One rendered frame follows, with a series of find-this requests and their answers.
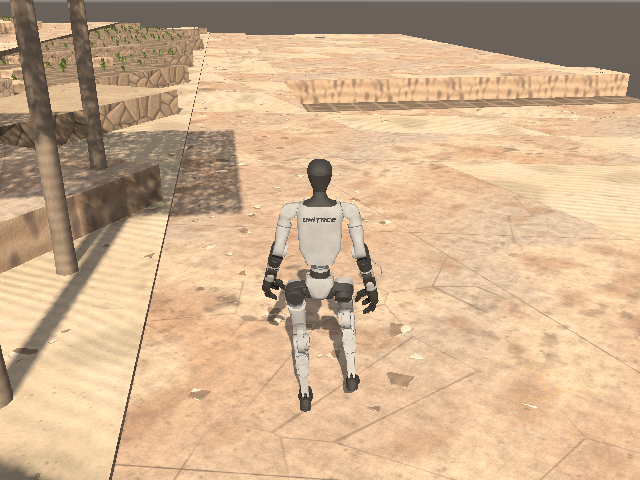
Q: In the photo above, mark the right robot hand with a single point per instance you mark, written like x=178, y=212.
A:
x=372, y=297

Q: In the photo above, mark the left robot forearm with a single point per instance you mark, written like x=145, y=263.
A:
x=273, y=266

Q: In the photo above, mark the humanoid robot head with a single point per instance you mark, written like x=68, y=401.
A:
x=319, y=173

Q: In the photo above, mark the left robot hand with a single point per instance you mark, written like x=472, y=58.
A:
x=274, y=285

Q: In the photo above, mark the left robot upper arm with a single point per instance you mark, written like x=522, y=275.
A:
x=288, y=212

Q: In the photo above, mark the left robot thigh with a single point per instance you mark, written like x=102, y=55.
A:
x=295, y=294

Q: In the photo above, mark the right robot forearm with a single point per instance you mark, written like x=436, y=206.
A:
x=366, y=271

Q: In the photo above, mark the right robot upper arm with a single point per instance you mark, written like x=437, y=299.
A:
x=351, y=212

